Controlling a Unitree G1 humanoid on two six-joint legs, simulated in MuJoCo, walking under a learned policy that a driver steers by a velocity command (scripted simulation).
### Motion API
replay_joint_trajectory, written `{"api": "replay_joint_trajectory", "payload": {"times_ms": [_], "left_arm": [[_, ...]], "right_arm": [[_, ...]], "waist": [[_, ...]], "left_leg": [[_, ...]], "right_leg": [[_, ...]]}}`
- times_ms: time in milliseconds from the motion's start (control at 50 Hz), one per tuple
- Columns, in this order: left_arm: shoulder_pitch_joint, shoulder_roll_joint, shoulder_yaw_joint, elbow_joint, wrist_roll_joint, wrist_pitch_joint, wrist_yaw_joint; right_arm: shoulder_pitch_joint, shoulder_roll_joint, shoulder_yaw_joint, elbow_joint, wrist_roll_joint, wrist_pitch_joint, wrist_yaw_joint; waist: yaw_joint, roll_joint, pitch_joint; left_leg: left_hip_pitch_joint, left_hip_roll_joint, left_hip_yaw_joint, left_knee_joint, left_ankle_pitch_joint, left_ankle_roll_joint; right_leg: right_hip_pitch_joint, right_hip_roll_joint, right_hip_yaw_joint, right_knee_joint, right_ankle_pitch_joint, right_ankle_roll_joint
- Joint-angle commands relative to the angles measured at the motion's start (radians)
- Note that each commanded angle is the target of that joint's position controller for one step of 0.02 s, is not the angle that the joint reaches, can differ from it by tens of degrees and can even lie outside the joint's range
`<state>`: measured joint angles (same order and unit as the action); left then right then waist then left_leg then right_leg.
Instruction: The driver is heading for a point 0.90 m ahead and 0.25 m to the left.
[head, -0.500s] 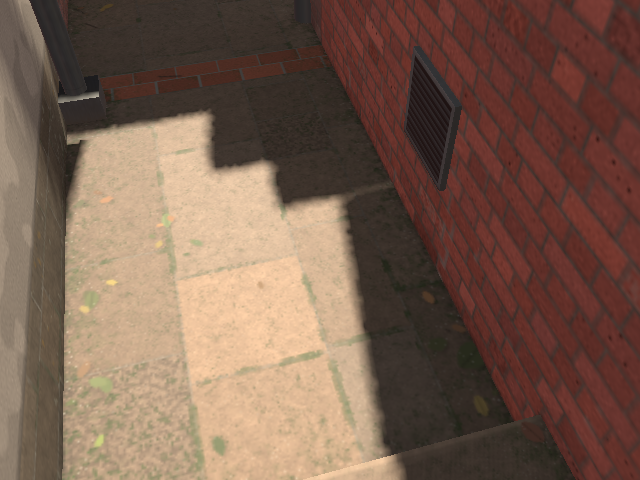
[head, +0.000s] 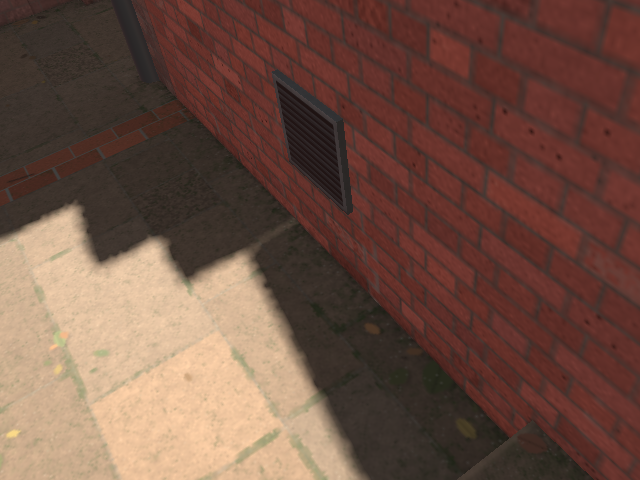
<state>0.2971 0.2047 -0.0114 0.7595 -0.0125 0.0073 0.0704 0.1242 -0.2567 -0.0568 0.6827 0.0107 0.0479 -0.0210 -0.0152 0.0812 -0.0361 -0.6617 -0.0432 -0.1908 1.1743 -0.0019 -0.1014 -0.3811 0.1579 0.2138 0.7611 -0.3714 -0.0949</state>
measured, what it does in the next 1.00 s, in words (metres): goes down: left foot 0.18 m lower, then right foot 0.18 m lower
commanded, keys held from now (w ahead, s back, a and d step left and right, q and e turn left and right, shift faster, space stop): w+shift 0.74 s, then shift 0.26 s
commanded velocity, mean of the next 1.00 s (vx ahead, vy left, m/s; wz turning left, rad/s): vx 0.76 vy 0.00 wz -0.07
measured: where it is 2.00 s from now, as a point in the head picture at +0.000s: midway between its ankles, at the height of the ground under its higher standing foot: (288, 416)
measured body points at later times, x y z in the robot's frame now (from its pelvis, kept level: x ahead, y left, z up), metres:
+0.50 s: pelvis +0.20 +0.18 -0.21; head +0.20 +0.19 +0.24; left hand +0.37 +0.37 -0.31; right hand +0.07 -0.02 -0.35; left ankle +0.09 +0.26 -0.89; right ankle +0.28 +0.04 -0.71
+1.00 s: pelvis +0.63 +0.19 -0.34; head +0.71 +0.21 +0.11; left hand +0.67 +0.44 -0.49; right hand +0.69 -0.07 -0.46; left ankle +0.58 +0.37 -0.95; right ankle +0.62 +0.10 -1.07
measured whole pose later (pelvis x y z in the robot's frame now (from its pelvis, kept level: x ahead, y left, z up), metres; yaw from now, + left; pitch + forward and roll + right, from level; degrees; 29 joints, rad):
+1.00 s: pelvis +0.63 +0.19 -0.34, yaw -1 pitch +5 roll -3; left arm 0.29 0.24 0.02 0.91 0.02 -0.08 0.01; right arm 0.23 -0.22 -0.03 0.85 0.01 -0.06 -0.01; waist -0.03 -0.01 0.10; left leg -0.64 0.04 -0.21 1.36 -0.48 -0.07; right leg -0.28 0.10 -0.03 0.42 -0.22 -0.07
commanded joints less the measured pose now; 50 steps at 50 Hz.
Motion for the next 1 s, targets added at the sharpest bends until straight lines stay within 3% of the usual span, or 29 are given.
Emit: {"api": "replay_joint_trajectory", "payload": {"times_ms": [20,80,200,260,280,300,320,340,360,380,400,420,440,460,500,560,620,680,720,760,780,800,820,840,860,880,900,940,1000], "left_arm": [[0.111,0.144,0.056,0.000,-0.005,-0.040,0.016],[0.063,0.132,0.054,-0.016,0.001,-0.060,0.009],[-0.022,0.186,0.072,-0.088,-0.008,-0.032,-0.018],[-0.034,0.170,0.065,-0.091,0.000,-0.027,-0.011],[-0.020,0.122,0.051,-0.067,-0.010,-0.015,-0.012],[-0.040,0.059,0.034,-0.061,-0.024,-0.022,-0.029],[-0.132,-0.033,0.018,-0.083,-0.017,-0.042,-0.041],[-0.073,-0.060,0.019,-0.151,-0.028,-0.079,-0.053],[0.057,-0.048,0.022,-0.174,-0.038,-0.117,-0.061],[0.004,-0.012,0.018,-0.209,-0.080,-0.136,-0.058],[-0.230,0.051,0.033,-0.201,-0.102,-0.103,-0.040],[-0.282,-0.001,0.008,-0.242,-0.092,-0.073,-0.036],[-0.216,-0.009,0.003,-0.213,-0.051,-0.068,-0.037],[-0.155,0.037,0.018,-0.214,-0.025,-0.067,-0.050],[-0.348,0.099,0.036,-0.296,0.005,-0.061,-0.044],[-0.326,0.016,0.019,-0.306,-0.033,-0.061,-0.067],[-0.516,0.043,0.036,-0.309,-0.038,-0.101,-0.135],[-0.697,-0.041,0.019,-0.351,-0.023,-0.145,-0.202],[-0.706,-0.066,0.019,-0.342,-0.020,-0.142,-0.212],[-0.631,0.001,0.034,-0.320,-0.010,-0.144,-0.191],[-0.520,0.032,0.045,-0.283,0.035,-0.158,-0.189],[-0.326,0.075,0.066,-0.208,0.058,-0.169,-0.189],[0.042,0.102,0.090,-0.103,0.071,-0.162,-0.176],[0.390,0.151,0.094,0.028,0.070,-0.143,-0.155],[0.389,0.206,0.076,0.075,0.102,-0.138,-0.125],[0.337,0.201,0.080,0.045,0.112,-0.120,-0.097],[0.218,0.176,0.084,0.017,0.119,-0.114,-0.088],[0.026,0.183,0.084,0.019,0.028,-0.119,-0.055],[-0.180,0.121,0.034,0.003,-0.001,-0.126,-0.033]], "right_arm": [[-0.110,-0.106,-0.033,-0.092,-0.028,-0.057,0.036],[-0.037,-0.075,-0.026,-0.078,-0.047,-0.072,0.061],[0.001,-0.094,-0.037,-0.095,0.008,-0.049,0.078],[0.195,-0.110,-0.055,-0.012,0.007,-0.031,0.073],[0.357,-0.102,-0.063,0.055,0.002,-0.032,0.065],[0.558,-0.083,-0.054,0.135,-0.039,-0.048,0.068],[0.703,-0.010,-0.020,0.204,-0.056,-0.070,0.084],[0.697,-0.051,-0.009,0.201,-0.041,-0.087,0.094],[0.705,-0.141,-0.036,0.215,-0.015,-0.086,0.090],[0.698,-0.246,-0.077,0.224,-0.022,-0.088,0.078],[0.530,-0.060,-0.013,0.199,-0.042,-0.084,0.073],[0.431,-0.061,0.010,0.203,-0.057,-0.110,0.068],[0.345,-0.017,0.037,0.223,-0.031,-0.137,0.053],[0.284,-0.042,0.036,0.222,-0.043,-0.139,0.038],[0.262,-0.043,0.038,0.205,-0.038,-0.146,0.008],[0.415,-0.094,0.022,0.300,-0.018,-0.145,-0.013],[0.671,0.003,0.036,0.357,0.000,-0.120,-0.027],[0.689,0.108,0.063,0.384,-0.007,-0.099,-0.028],[0.670,0.098,0.062,0.397,0.010,-0.113,-0.013],[0.632,0.056,0.052,0.427,0.038,-0.116,-0.020],[0.635,0.050,0.047,0.440,0.047,-0.105,-0.024],[0.613,0.040,0.046,0.446,0.028,-0.096,-0.030],[0.447,-0.023,0.032,0.413,0.008,-0.099,-0.025],[0.228,-0.080,0.007,0.339,-0.027,-0.105,-0.028],[0.345,-0.015,0.020,0.264,-0.042,-0.139,-0.031],[0.361,-0.057,0.014,0.233,0.013,-0.169,-0.008],[0.272,-0.064,0.020,0.180,0.027,-0.174,0.005],[0.281,-0.006,0.029,0.163,0.013,-0.143,0.006],[0.174,0.033,0.034,0.060,-0.010,-0.103,0.021]], "waist": [[0.039,-0.220,0.113],[0.023,-0.256,0.081],[0.047,-0.260,0.056],[-0.032,-0.190,0.059],[-0.086,-0.122,0.042],[-0.188,0.054,-0.009],[-0.266,0.210,0.063],[-0.151,0.444,0.071],[-0.065,0.591,-0.083],[-0.067,0.496,-0.168],[-0.095,-0.056,0.052],[-0.024,-0.058,0.160],[0.052,-0.113,0.233],[0.114,-0.031,0.212],[0.026,-0.045,0.234],[-0.007,-0.018,0.166],[-0.156,-0.088,0.219],[-0.212,-0.084,0.238],[-0.222,-0.037,0.245],[-0.150,0.004,0.290],[-0.097,-0.004,0.232],[-0.002,-0.004,0.129],[0.232,-0.021,0.016],[0.398,-0.214,-0.073],[0.229,-0.438,-0.249],[0.237,-0.419,-0.382],[0.203,-0.158,-0.361],[0.041,0.092,-0.299],[-0.097,0.031,-0.035]], "left_leg": [[-0.215,0.048,-0.068,-0.209,0.151,0.025],[-0.091,0.068,-0.046,-0.300,0.271,0.041],[0.312,0.099,0.056,-0.565,0.114,0.078],[0.503,0.132,0.150,-0.728,0.057,0.127],[0.647,0.139,0.186,-0.845,0.041,0.158],[0.816,0.171,0.189,-0.758,0.069,0.212],[0.901,0.197,0.149,-0.466,0.160,0.224],[0.984,0.183,0.146,-0.229,0.592,0.126],[1.055,0.262,-0.118,-0.403,0.591,0.142],[1.024,0.426,-0.537,-0.715,-0.162,0.301],[0.816,0.412,-0.489,-0.846,-0.651,0.302],[0.572,0.413,-0.582,-0.860,-0.755,0.287],[0.455,0.346,-0.416,-0.721,-0.355,0.223],[0.350,0.294,-0.304,-0.715,-0.350,0.217],[0.083,0.176,-0.169,-0.888,-0.196,0.250],[0.368,0.228,-0.164,-0.824,0.056,0.274],[0.958,0.201,-0.125,-0.645,-0.003,0.230],[0.658,0.115,0.015,-0.688,-0.044,0.185],[0.581,0.104,0.029,-0.678,0.072,0.183],[0.629,0.107,0.018,-0.601,0.384,0.181],[0.625,0.095,0.012,-0.422,0.534,0.157],[0.548,0.087,-0.009,-0.167,0.577,0.136],[0.363,0.058,0.016,0.194,0.624,0.083],[0.135,-0.125,0.091,0.782,-0.447,0.002],[-0.159,-0.105,-0.078,0.884,-0.916,0.016],[-0.328,-0.067,-0.223,0.770,-0.838,-0.005],[-0.366,-0.015,-0.154,0.594,-0.749,0.014],[-0.302,0.084,-0.042,0.376,-0.523,0.071],[0.081,0.183,-0.007,-0.170,-0.351,0.000]], "right_leg": [[0.111,-0.243,0.407,-0.186,-0.283,-0.201],[0.011,-0.213,0.352,-0.102,-0.285,-0.196],[-0.185,-0.171,0.228,0.053,-0.172,-0.129],[-0.209,-0.175,0.221,0.266,-0.051,-0.064],[-0.249,-0.137,0.172,0.496,-0.021,-0.044],[-0.379,-0.035,0.049,0.981,-0.140,0.006],[-0.769,0.097,0.017,1.518,-0.464,0.027],[-1.076,0.063,-0.005,1.752,-0.482,0.013],[-1.134,0.007,-0.017,1.727,-0.403,0.036],[-1.178,-0.046,-0.055,1.630,-0.294,0.038],[-1.243,-0.166,-0.051,1.492,-0.061,0.011],[-1.134,-0.227,-0.039,1.341,0.057,-0.001],[-1.077,-0.268,-0.030,1.278,0.152,0.012],[-0.949,-0.303,-0.047,1.027,0.232,0.017],[-0.585,-0.281,-0.157,0.591,0.435,0.095],[-0.529,-0.287,-0.138,0.440,0.517,0.097],[-0.959,-0.245,-0.150,0.050,0.610,0.032],[-0.486,-0.180,-0.264,-0.240,0.910,0.046],[-0.271,-0.143,-0.306,-0.281,0.846,0.072],[-0.193,-0.107,-0.309,-0.329,0.698,0.074],[-0.048,-0.080,-0.320,-0.332,0.731,0.070],[0.184,-0.109,-0.289,-0.329,0.855,0.042],[0.539,-0.203,-0.232,-0.427,1.043,0.007],[0.847,-0.396,-0.065,-0.529,1.324,-0.101],[1.179,-0.536,0.015,-0.050,1.958,-0.131],[1.296,-0.614,0.130,-0.032,1.840,-0.241],[1.182,-0.556,0.121,-0.161,1.479,-0.253],[0.866,-0.547,0.168,-0.321,1.026,-0.310],[0.080,-0.506,0.047,-0.443,1.076,-0.214]]}}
